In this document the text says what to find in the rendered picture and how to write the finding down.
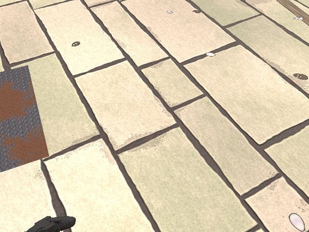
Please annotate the robot left hand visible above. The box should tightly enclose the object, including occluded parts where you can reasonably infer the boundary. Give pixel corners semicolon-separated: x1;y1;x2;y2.
24;216;76;232

